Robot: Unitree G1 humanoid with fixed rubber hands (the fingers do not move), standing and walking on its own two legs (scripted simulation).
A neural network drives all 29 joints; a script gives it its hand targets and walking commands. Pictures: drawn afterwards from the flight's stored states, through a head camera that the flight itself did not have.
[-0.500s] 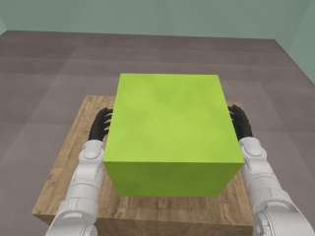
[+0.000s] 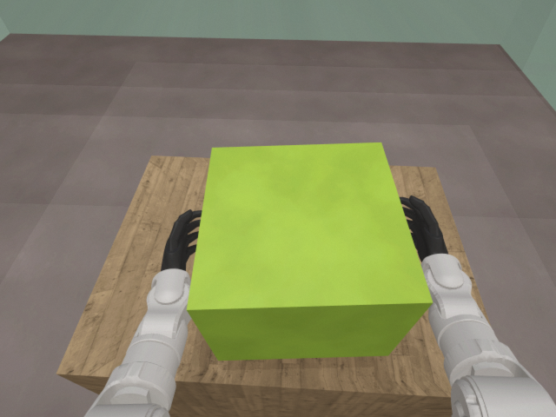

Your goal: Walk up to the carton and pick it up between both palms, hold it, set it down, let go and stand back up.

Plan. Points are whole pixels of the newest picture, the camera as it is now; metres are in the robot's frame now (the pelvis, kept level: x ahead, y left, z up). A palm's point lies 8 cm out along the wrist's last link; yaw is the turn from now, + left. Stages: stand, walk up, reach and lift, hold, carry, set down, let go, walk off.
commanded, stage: set down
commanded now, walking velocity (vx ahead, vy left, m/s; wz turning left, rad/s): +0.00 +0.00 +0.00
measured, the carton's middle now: (299, 251) +0.40 +0.00 -0.02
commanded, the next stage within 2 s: none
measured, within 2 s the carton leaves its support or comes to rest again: rests again in 0.74 s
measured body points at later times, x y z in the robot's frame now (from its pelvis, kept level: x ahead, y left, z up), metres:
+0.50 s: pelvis -0.01 -0.01 -0.01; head +0.09 -0.01 +0.43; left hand +0.36 +0.20 -0.03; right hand +0.42 -0.19 -0.01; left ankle +0.01 +0.13 -0.75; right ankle -0.02 -0.10 -0.75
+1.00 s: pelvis -0.01 +0.00 -0.02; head +0.11 -0.02 +0.41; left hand +0.36 +0.19 -0.05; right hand +0.41 -0.19 -0.04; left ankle +0.01 +0.13 -0.75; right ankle -0.02 -0.10 -0.75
